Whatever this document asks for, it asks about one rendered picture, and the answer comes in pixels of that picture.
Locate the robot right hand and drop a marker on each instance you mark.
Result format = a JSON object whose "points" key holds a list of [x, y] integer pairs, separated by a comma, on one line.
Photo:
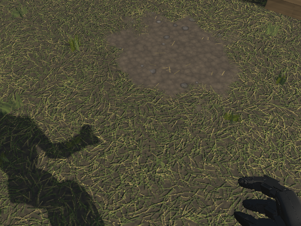
{"points": [[284, 211]]}

